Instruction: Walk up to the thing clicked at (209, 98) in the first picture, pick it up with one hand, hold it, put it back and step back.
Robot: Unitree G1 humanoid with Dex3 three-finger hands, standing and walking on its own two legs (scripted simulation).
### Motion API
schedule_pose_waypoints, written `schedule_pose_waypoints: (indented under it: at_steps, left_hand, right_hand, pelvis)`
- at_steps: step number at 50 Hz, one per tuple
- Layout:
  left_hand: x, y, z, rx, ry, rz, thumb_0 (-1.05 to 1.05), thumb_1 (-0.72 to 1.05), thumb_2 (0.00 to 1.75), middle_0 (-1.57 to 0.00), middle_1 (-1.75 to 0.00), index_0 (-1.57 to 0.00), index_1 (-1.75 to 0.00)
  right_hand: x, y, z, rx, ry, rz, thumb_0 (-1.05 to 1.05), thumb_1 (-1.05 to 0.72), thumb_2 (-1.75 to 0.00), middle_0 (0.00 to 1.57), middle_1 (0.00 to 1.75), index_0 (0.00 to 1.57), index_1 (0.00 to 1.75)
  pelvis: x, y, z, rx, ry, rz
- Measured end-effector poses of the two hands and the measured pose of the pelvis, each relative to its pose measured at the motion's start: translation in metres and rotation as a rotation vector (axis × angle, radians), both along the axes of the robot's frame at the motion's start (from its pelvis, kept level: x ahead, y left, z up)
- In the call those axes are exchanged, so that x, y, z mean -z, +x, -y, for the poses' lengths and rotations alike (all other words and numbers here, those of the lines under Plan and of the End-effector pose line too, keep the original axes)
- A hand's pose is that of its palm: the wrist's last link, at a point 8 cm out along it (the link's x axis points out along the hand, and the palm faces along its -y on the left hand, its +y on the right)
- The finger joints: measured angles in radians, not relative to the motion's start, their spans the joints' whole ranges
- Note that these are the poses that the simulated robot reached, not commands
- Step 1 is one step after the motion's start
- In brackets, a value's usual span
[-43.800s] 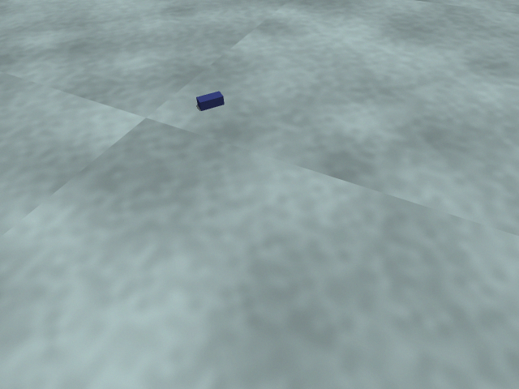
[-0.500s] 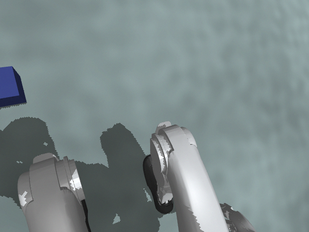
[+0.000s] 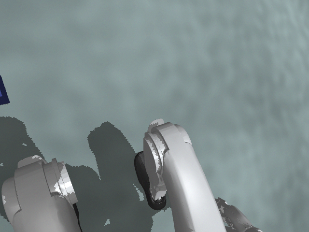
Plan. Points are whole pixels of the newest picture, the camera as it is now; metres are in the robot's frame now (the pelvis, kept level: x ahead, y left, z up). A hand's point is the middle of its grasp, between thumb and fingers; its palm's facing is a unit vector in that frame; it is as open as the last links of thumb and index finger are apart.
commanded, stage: rest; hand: left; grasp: from above
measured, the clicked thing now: out of the picture +0.47 +0.34 -0.27
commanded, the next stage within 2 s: open in 0.40 s
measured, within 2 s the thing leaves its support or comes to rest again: rests again in 0.06 s
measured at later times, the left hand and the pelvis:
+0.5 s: hand out of the picture +0.46 +0.34 -0.23, palm faces -0.45 -0.12 -0.88, open 10.3 cm; pelvis +0.00 +0.00 +0.00, yaw -1 degrees
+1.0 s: hand out of the picture +0.46 +0.34 -0.24, palm faces -0.44 -0.12 -0.89, open 12.1 cm; pelvis +0.00 +0.00 +0.00, yaw -2 degrees
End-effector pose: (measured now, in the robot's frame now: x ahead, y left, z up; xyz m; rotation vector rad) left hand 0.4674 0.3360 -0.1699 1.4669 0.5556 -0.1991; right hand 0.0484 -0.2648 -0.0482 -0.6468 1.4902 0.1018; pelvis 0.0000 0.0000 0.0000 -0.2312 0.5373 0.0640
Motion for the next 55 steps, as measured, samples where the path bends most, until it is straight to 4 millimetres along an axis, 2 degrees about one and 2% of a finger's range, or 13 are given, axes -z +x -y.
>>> schedule_pose_waypoints:
  at_steps: [11,29,39,55]
  left_hand:
    - [0.007,-0.002,-0.002,-0.007,-0.010,-0.001,0.00,-0.01,0.46,-0.66,-0.52,-0.69,-0.49]
    - [0.007,-0.003,-0.004,-0.009,-0.010,0.003,0.00,-0.01,0.46,-0.66,-0.52,-0.69,-0.49]
    - [0.012,-0.004,-0.005,-0.007,-0.009,0.004,-0.01,-0.02,0.55,-0.53,-0.63,-0.55,-0.60]
    - [0.012,-0.002,-0.007,-0.020,-0.004,0.011,0.00,-0.27,0.78,-0.28,-0.83,-0.30,-0.81]
  right_hand:
    - [-0.003,-0.001,-0.006,-0.028,0.008,0.007,0.00,-0.91,-0.90,0.20,0.30,0.20,0.30]
    - [-0.006,-0.007,-0.010,-0.059,0.019,0.008,0.00,-0.91,-0.90,0.20,0.30,0.20,0.30]
    - [-0.006,-0.009,-0.013,-0.071,0.030,0.000,0.00,-0.90,-0.90,0.20,0.30,0.20,0.30]
    - [-0.009,0.001,-0.012,-0.079,0.033,0.014,0.00,-0.90,-0.90,0.20,0.30,0.20,0.30]
  pelvis:
    - [0.001,-0.002,-0.003,0.005,-0.014,0.019]
    - [0.004,-0.005,-0.004,0.015,-0.023,0.045]
    - [0.005,-0.006,-0.004,0.017,-0.025,0.051]
    - [0.003,-0.003,-0.005,0.016,-0.031,0.038]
